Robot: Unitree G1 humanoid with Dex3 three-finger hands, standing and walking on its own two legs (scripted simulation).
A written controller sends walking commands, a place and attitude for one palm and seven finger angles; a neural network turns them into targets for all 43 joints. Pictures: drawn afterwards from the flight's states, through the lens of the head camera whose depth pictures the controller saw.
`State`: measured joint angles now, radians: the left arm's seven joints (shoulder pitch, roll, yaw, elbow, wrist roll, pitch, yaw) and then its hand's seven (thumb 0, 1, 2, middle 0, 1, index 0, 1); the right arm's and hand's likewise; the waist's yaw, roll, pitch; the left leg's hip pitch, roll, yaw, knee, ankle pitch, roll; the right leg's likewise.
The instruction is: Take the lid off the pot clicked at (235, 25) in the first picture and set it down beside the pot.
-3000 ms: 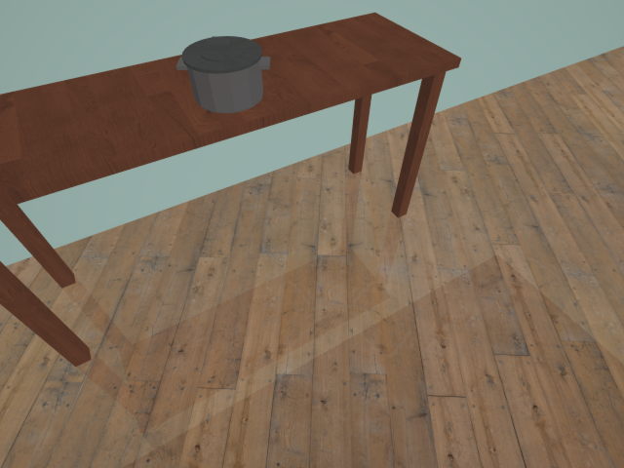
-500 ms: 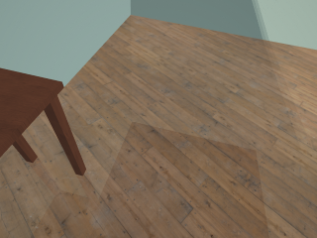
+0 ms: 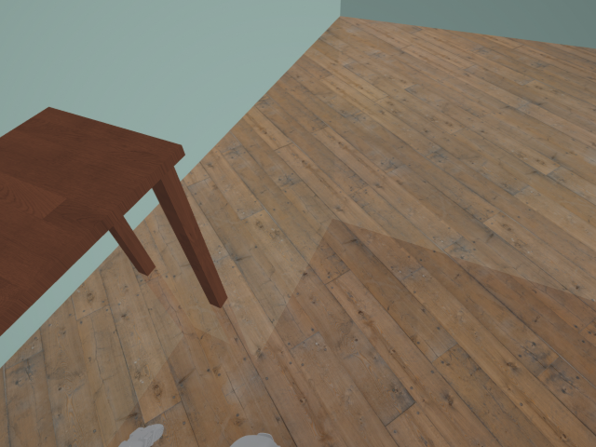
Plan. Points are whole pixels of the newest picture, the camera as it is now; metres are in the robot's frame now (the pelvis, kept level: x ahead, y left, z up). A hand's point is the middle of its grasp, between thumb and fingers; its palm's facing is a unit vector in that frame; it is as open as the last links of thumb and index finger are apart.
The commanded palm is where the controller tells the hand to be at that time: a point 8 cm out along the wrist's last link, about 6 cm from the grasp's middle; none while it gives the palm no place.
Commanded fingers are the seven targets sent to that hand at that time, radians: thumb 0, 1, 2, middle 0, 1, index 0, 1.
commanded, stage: turn to face it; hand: left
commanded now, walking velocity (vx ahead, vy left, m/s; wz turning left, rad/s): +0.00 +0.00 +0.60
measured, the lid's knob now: out of the picture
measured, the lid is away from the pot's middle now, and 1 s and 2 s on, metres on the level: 0.00 0.00 0.00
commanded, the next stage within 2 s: take the last steps up to it in 1.70 s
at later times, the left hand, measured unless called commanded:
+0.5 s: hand out of the picture -0.08 +0.26 -0.18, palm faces +0.37 -0.88 -0.29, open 7.4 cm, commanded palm none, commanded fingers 0.00 0.90 0.90 -0.20 -0.30 -0.20 -0.30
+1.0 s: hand out of the picture -0.04 +0.21 -0.14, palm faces +0.58 -0.77 -0.26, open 7.4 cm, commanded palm none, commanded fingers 0.00 0.90 0.90 -0.20 -0.30 -0.20 -0.30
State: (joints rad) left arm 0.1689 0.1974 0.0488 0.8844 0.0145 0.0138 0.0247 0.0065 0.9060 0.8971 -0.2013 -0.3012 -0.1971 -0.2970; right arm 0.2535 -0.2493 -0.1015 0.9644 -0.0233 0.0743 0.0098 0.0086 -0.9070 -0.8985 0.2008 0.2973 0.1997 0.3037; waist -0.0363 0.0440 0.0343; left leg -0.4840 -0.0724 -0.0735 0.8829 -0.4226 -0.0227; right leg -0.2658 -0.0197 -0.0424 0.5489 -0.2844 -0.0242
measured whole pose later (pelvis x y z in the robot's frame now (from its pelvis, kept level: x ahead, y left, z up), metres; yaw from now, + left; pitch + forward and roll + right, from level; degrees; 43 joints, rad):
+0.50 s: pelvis -0.02 +0.03 -0.01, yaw +18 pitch +0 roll +0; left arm 0.27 0.30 0.08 0.94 0.02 0.07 0.01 0.01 0.91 0.90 -0.20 -0.30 -0.20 -0.30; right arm 0.10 -0.24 -0.05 0.87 -0.02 0.03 0.02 0.01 -0.91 -0.90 0.20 0.30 0.20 0.30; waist 0.04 -0.06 0.08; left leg -0.27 0.00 0.05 0.59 -0.32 0.02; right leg -0.45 -0.14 -0.08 1.03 -0.49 0.08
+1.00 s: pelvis +0.00 +0.00 +0.00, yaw +37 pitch -1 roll +2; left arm 0.19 0.19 0.03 0.85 0.02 0.01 0.02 0.01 0.90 0.90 -0.20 -0.30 -0.20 -0.30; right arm 0.19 -0.25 -0.09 0.93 -0.02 0.09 0.04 0.01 -0.91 -0.90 0.20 0.30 0.20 0.30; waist -0.02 0.01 0.08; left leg -0.45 0.01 0.02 1.03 -0.44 -0.05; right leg -0.21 -0.11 -0.16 0.51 -0.28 -0.01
